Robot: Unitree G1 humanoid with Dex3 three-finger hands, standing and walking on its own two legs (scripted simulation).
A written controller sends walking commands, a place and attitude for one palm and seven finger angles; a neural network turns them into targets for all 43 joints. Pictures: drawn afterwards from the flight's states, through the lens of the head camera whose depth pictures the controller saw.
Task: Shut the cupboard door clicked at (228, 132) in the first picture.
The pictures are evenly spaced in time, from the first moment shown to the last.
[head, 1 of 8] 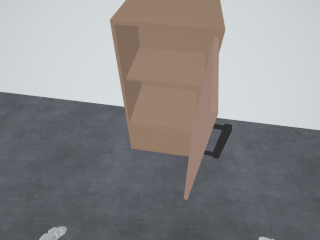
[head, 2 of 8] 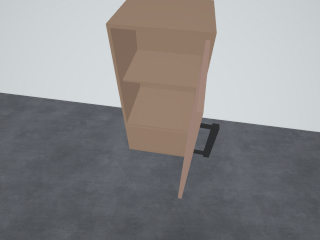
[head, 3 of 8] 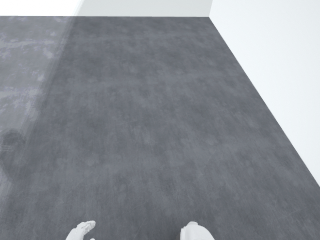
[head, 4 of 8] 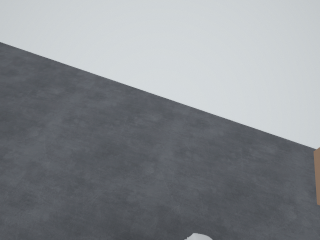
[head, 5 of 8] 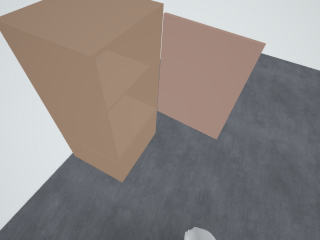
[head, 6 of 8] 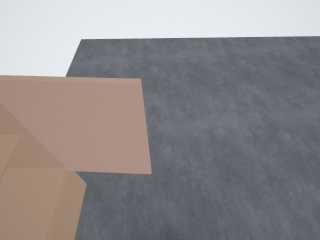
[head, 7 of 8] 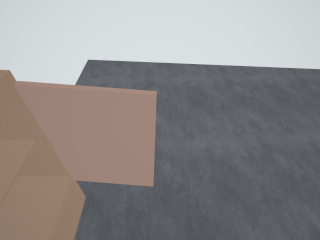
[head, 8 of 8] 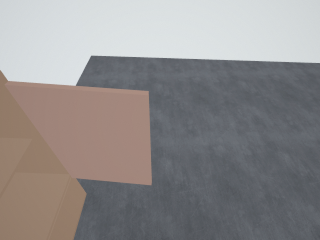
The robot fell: no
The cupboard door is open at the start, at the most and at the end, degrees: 87 87 87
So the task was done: no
